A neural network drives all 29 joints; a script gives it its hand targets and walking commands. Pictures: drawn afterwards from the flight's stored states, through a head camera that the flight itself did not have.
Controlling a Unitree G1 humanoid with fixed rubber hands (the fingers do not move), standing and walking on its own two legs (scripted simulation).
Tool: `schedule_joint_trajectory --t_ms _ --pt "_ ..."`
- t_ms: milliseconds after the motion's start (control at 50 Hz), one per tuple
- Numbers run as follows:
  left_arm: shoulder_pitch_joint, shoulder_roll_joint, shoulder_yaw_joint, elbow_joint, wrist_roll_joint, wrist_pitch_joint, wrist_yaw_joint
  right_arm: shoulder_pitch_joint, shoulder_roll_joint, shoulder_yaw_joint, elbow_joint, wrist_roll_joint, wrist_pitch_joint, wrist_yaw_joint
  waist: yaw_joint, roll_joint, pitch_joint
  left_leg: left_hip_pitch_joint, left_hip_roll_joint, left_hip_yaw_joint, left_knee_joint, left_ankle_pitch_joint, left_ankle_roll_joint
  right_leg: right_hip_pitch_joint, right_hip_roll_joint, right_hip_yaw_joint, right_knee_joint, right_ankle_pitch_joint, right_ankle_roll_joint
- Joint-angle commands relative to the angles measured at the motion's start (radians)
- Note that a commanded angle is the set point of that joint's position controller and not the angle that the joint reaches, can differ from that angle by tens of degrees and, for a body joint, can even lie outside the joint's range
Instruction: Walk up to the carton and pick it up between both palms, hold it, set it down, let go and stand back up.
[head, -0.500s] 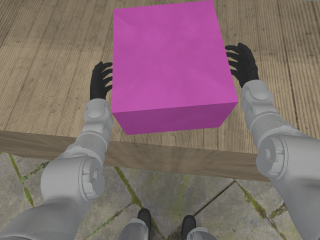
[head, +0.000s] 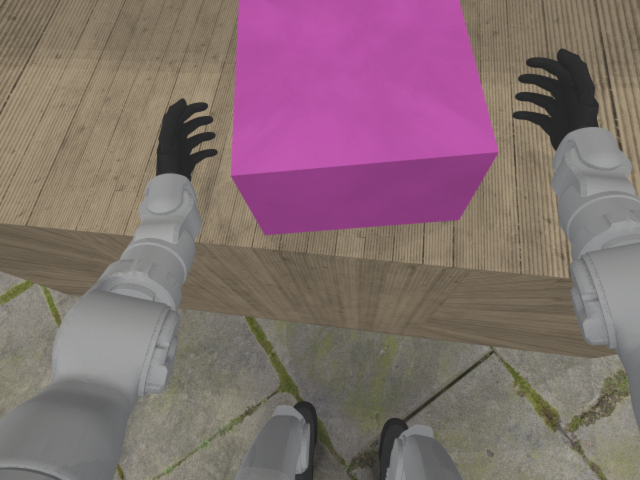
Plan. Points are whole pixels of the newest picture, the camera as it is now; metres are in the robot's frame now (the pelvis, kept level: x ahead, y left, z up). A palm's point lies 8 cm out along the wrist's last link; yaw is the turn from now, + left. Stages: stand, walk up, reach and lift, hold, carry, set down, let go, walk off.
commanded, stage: set down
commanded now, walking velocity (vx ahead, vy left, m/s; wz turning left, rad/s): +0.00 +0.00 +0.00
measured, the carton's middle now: (351, 99) +0.59 +0.04 +0.00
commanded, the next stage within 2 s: none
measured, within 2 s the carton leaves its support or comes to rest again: neither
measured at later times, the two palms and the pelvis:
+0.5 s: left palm (184, 217) +0.39 +0.22 +0.03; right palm (578, 174) +0.46 -0.20 +0.05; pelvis -0.01 +0.00 +0.00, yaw +1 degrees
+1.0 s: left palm (176, 266) +0.33 +0.22 +0.02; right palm (600, 249) +0.39 -0.23 +0.02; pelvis +0.00 -0.01 +0.03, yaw +2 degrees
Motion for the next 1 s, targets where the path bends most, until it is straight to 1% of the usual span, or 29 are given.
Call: schedule_joint_trajectory --t_ms 0,40,60,80,100,140,160,220,240,280,300,380,440,520,580,600,640,700,740,760,780,800,840,860,920,940,960,980 --pt "-0.328 0.163 0.013 -0.229 0.000 -0.022 0.010 -0.369 -0.168 -0.016 -0.211 0.001 -0.028 0.019 -0.019 -0.177 -0.928 0.418 -0.071 0.036 -0.006 0.346 0.001 0.681 0.041 0.041 -0.003 0.533 0.088" --pt "-0.294 0.161 0.016 -0.267 0.006 -0.008 0.016 -0.338 -0.169 -0.030 -0.258 -0.007 -0.019 0.024 -0.024 -0.193 -0.887 0.384 -0.074 0.031 -0.018 0.285 0.006 0.700 0.033 0.059 -0.006 0.458 0.092" --pt "-0.289 0.166 0.018 -0.289 0.008 -0.003 0.021 -0.332 -0.173 -0.039 -0.280 -0.012 -0.015 0.026 -0.021 -0.192 -0.881 0.377 -0.075 0.031 -0.022 0.259 0.009 0.703 0.031 0.066 -0.010 0.413 0.093" --pt "-0.248 0.160 0.018 -0.314 0.013 0.006 0.024 -0.294 -0.169 -0.046 -0.305 -0.019 -0.010 0.028 -0.028 -0.202 -0.857 0.369 -0.076 0.028 -0.022 0.247 0.011 0.719 0.028 0.075 -0.011 0.391 0.095" --pt "-0.247 0.162 0.025 -0.323 0.017 0.012 0.029 -0.289 -0.165 -0.048 -0.324 -0.020 -0.003 0.029 -0.024 -0.204 -0.835 0.354 -0.079 0.030 -0.020 0.217 0.011 0.722 0.024 0.088 -0.013 0.340 0.095" --pt "-0.249 0.161 0.027 -0.339 0.027 0.025 0.042 -0.276 -0.162 -0.060 -0.340 -0.026 0.013 0.031 -0.024 -0.198 -0.787 0.340 -0.082 0.028 -0.020 0.177 0.011 0.708 0.020 0.106 -0.020 0.236 0.090" --pt "-0.234 0.157 0.022 -0.362 0.025 0.031 0.050 -0.255 -0.161 -0.064 -0.353 -0.028 0.017 0.033 -0.029 -0.195 -0.771 0.339 -0.084 0.028 -0.011 0.167 0.010 0.704 0.020 0.111 -0.022 0.199 0.085" --pt "-0.235 0.146 0.015 -0.386 0.030 0.043 0.070 -0.238 -0.158 -0.066 -0.369 -0.029 0.030 0.036 -0.029 -0.170 -0.743 0.356 -0.085 0.026 0.000 0.140 0.006 0.666 0.026 0.113 -0.020 0.115 0.075" --pt "-0.210 0.142 0.009 -0.402 0.032 0.050 0.076 -0.213 -0.154 -0.061 -0.369 -0.022 0.035 0.037 -0.027 -0.158 -0.724 0.365 -0.086 0.024 0.003 0.146 0.003 0.666 0.027 0.112 -0.019 0.112 0.071" --pt "-0.212 0.131 0.004 -0.406 0.035 0.056 0.086 -0.209 -0.156 -0.064 -0.360 -0.020 0.037 0.037 -0.029 -0.136 -0.698 0.375 -0.086 0.022 0.010 0.118 -0.003 0.634 0.033 0.107 -0.015 0.071 0.063" --pt "-0.190 0.122 -0.002 -0.425 0.036 0.060 0.090 -0.183 -0.153 -0.064 -0.358 -0.019 0.036 0.036 -0.038 -0.123 -0.694 0.392 -0.086 0.018 0.011 0.121 -0.006 0.632 0.035 0.103 -0.016 0.077 0.059" --pt "-0.139 0.096 -0.006 -0.451 0.055 0.074 0.099 -0.141 -0.164 -0.062 -0.323 -0.007 0.027 0.035 -0.049 -0.067 -0.649 0.458 -0.082 0.005 0.007 0.131 -0.021 0.592 0.056 0.065 -0.012 0.113 0.050" --pt "-0.089 0.077 -0.004 -0.483 0.068 0.083 0.102 -0.098 -0.166 -0.059 -0.311 0.000 0.015 0.039 -0.053 -0.042 -0.627 0.512 -0.078 -0.006 0.001 0.150 -0.030 0.575 0.065 0.045 -0.027 0.134 0.045" --pt "-0.009 0.057 0.015 -0.538 0.088 0.090 0.102 -0.035 -0.181 -0.067 -0.317 0.004 -0.009 0.042 -0.065 -0.028 -0.586 0.573 -0.076 -0.023 -0.020 0.196 -0.036 0.580 0.069 0.036 -0.062 0.169 0.049" --pt "0.075 0.044 0.029 -0.601 0.108 0.092 0.099 0.041 -0.183 -0.071 -0.342 0.002 -0.033 0.045 -0.076 -0.030 -0.566 0.617 -0.076 -0.034 -0.036 0.244 -0.037 0.608 0.069 0.036 -0.089 0.215 0.052" --pt "0.114 0.040 0.036 -0.600 0.113 0.089 0.095 0.072 -0.177 -0.070 -0.349 0.000 -0.042 0.045 -0.077 -0.039 -0.546 0.623 -0.076 -0.038 -0.046 0.248 -0.036 0.618 0.066 0.039 -0.099 0.221 0.056" --pt "0.170 0.032 0.045 -0.653 0.122 0.081 0.091 0.122 -0.170 -0.070 -0.392 0.000 -0.063 0.043 -0.084 -0.044 -0.545 0.641 -0.077 -0.043 -0.052 0.280 -0.034 0.658 0.065 0.044 -0.112 0.261 0.058" --pt "0.207 0.031 0.064 -0.656 0.136 0.060 0.085 0.168 -0.154 -0.067 -0.405 -0.002 -0.086 0.045 -0.082 -0.049 -0.495 0.630 -0.078 -0.045 -0.080 0.258 -0.028 0.677 0.056 0.059 -0.134 0.242 0.063" --pt "0.242 0.033 0.067 -0.694 0.136 0.041 0.085 0.211 -0.150 -0.073 -0.436 -0.003 -0.104 0.047 -0.088 -0.050 -0.493 0.632 -0.077 -0.047 -0.088 0.256 -0.027 0.696 0.054 0.065 -0.139 0.250 0.065" --pt "0.259 0.035 0.073 -0.685 0.141 0.033 0.082 0.233 -0.138 -0.068 -0.448 -0.007 -0.112 0.044 -0.090 -0.058 -0.485 0.617 -0.078 -0.046 -0.090 0.251 -0.025 0.716 0.050 0.071 -0.142 0.259 0.067" --pt "0.258 0.037 0.079 -0.675 0.139 0.023 0.081 0.225 -0.136 -0.065 -0.452 -0.007 -0.116 0.046 -0.083 -0.059 -0.472 0.609 -0.078 -0.042 -0.097 0.233 -0.023 0.717 0.047 0.076 -0.145 0.240 0.069" --pt "0.257 0.037 0.078 -0.664 0.138 0.015 0.079 0.233 -0.132 -0.068 -0.454 -0.009 -0.120 0.045 -0.088 -0.058 -0.459 0.595 -0.079 -0.041 -0.104 0.214 -0.021 0.719 0.042 0.080 -0.149 0.227 0.069" --pt "0.278 0.040 0.075 -0.682 0.135 -0.003 0.077 0.259 -0.127 -0.064 -0.473 -0.007 -0.131 0.044 -0.094 -0.060 -0.466 0.591 -0.078 -0.038 -0.105 0.208 -0.018 0.738 0.040 0.088 -0.147 0.229 0.068" --pt "0.286 0.047 0.081 -0.668 0.133 -0.010 0.075 0.267 -0.121 -0.057 -0.486 -0.005 -0.135 0.043 -0.085 -0.067 -0.466 0.585 -0.079 -0.035 -0.109 0.201 -0.015 0.752 0.035 0.097 -0.152 0.227 0.070" --pt "0.329 0.046 0.090 -0.662 0.137 -0.024 0.066 0.307 -0.117 -0.049 -0.503 -0.002 -0.148 0.037 -0.094 -0.084 -0.453 0.571 -0.081 -0.034 -0.112 0.203 -0.012 0.797 0.029 0.113 -0.151 0.259 0.075" --pt "0.335 0.051 0.098 -0.653 0.142 -0.029 0.064 0.313 -0.115 -0.044 -0.508 0.000 -0.151 0.034 -0.089 -0.084 -0.449 0.571 -0.082 -0.033 -0.114 0.209 -0.012 0.811 0.027 0.118 -0.151 0.268 0.077" --pt "0.353 0.051 0.100 -0.645 0.144 -0.031 0.060 0.327 -0.116 -0.042 -0.510 0.002 -0.156 0.032 -0.092 -0.091 -0.439 0.565 -0.083 -0.036 -0.118 0.206 -0.012 0.823 0.024 0.123 -0.150 0.282 0.080" --pt "0.384 0.045 0.100 -0.666 0.148 -0.034 0.059 0.359 -0.123 -0.044 -0.506 0.004 -0.162 0.031 -0.100 -0.084 -0.431 0.580 -0.083 -0.039 -0.125 0.216 -0.014 0.833 0.024 0.125 -0.156 0.292 0.079"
